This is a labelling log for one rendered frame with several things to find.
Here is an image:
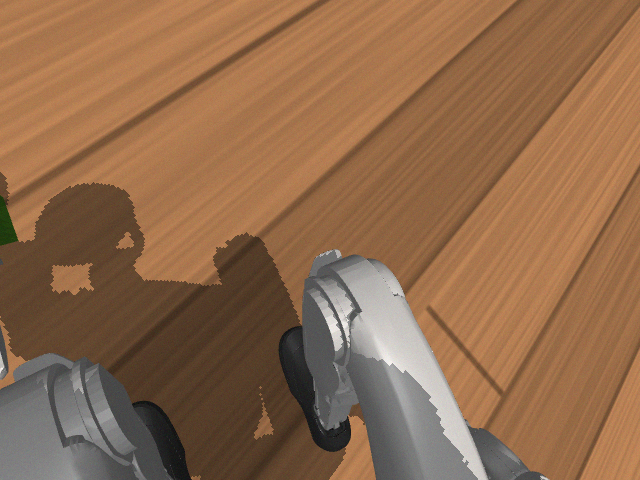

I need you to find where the right robot foot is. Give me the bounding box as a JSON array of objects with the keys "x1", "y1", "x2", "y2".
[{"x1": 279, "y1": 326, "x2": 351, "y2": 452}]

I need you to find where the right robot hand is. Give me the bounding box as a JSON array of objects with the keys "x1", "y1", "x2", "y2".
[{"x1": 464, "y1": 419, "x2": 530, "y2": 480}]

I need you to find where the cube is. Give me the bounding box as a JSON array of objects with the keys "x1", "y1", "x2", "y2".
[{"x1": 0, "y1": 196, "x2": 18, "y2": 246}]

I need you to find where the left robot foot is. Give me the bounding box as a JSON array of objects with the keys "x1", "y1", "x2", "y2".
[{"x1": 132, "y1": 401, "x2": 191, "y2": 480}]

